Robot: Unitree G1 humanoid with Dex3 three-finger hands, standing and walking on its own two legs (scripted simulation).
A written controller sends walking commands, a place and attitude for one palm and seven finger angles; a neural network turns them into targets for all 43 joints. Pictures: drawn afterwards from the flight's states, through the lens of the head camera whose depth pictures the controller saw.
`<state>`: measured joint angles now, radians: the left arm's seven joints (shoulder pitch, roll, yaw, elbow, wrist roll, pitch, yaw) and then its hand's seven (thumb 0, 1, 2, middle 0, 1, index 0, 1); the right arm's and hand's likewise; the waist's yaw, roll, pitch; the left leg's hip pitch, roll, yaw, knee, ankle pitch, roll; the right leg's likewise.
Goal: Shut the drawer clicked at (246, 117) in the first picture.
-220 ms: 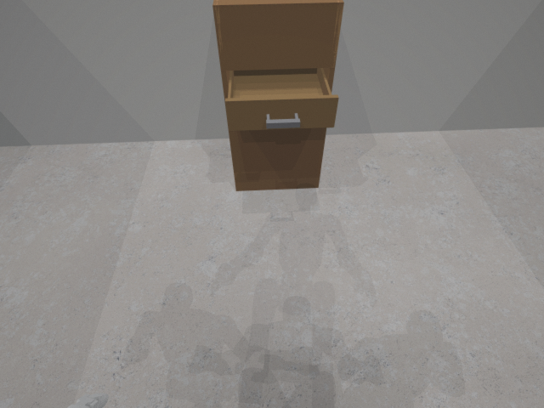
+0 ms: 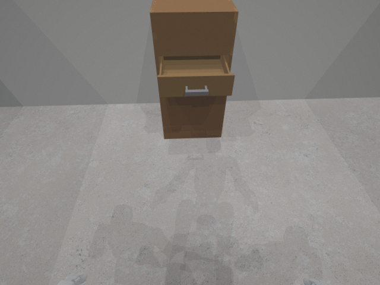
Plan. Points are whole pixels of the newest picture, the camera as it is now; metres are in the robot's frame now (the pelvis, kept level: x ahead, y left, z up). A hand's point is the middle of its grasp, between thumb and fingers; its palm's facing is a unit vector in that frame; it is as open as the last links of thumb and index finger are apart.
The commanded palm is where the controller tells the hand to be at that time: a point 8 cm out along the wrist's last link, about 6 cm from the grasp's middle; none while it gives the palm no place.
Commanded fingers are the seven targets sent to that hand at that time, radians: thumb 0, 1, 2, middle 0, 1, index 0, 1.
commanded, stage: stand and wait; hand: left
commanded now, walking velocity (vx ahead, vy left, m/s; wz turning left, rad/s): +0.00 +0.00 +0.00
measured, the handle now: (196, 90) +1.04 +0.03 -0.18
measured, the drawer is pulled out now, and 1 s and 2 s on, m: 0.21 0.21 0.21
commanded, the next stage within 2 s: look at it before walking up in 0.60 s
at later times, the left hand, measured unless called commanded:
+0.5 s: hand out of the picture +0.05 +0.24 -0.15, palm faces -0.02 -0.94 -0.34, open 7.4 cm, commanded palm none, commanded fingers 0.00 0.90 0.90 -0.20 -0.30 -0.20 -0.30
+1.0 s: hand out of the picture +0.05 +0.24 -0.15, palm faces -0.01 -0.94 -0.33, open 7.4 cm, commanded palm none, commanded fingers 0.00 0.90 0.90 -0.20 -0.30 -0.20 -0.30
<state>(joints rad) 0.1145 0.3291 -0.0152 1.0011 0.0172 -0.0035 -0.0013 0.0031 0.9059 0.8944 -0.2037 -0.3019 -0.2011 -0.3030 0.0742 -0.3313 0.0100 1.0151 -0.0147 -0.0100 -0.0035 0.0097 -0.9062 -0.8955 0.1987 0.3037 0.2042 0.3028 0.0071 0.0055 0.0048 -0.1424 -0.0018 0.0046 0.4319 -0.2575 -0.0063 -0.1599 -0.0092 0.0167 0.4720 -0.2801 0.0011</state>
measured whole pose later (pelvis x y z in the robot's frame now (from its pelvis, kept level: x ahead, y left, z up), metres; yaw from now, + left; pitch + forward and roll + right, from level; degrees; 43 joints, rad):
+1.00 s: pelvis -0.02 +0.00 +0.01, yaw +0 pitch -2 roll +0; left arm 0.15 0.33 0.00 1.09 0.02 -0.01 0.00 0.00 0.91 0.89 -0.20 -0.30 -0.20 -0.30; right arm 0.13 -0.33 0.01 1.11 -0.01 -0.01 0.00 0.01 -0.91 -0.90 0.20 0.30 0.20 0.30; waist 0.01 0.00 0.02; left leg -0.14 0.01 0.00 0.37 -0.19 -0.01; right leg -0.14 0.00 0.01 0.39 -0.21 0.00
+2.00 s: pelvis +0.09 -0.01 +0.00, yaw -17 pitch +1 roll +0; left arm 0.48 0.14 0.04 1.03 0.03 -0.04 -0.01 0.00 0.91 0.89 -0.20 -0.30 -0.20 -0.30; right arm 0.14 -0.19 -0.06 0.93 -0.01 -0.01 0.02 0.01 -0.91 -0.90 0.19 0.30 0.20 0.30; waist 0.06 0.00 0.04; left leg -0.58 0.09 0.04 0.93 -0.25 -0.06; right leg -0.10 0.05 0.13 0.39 -0.30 -0.03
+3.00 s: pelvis +0.36 -0.13 +0.00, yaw -52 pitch +0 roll +0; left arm 0.27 0.21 0.08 0.94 0.03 -0.02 -0.01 0.00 0.92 0.89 -0.20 -0.30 -0.20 -0.30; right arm 0.15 -0.19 -0.05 0.89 -0.03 -0.01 0.01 0.01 -0.91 -0.90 0.19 0.30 0.20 0.30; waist 0.02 0.01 0.04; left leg -0.57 0.14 0.03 0.95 -0.28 -0.08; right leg -0.26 0.08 0.01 0.46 -0.20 -0.07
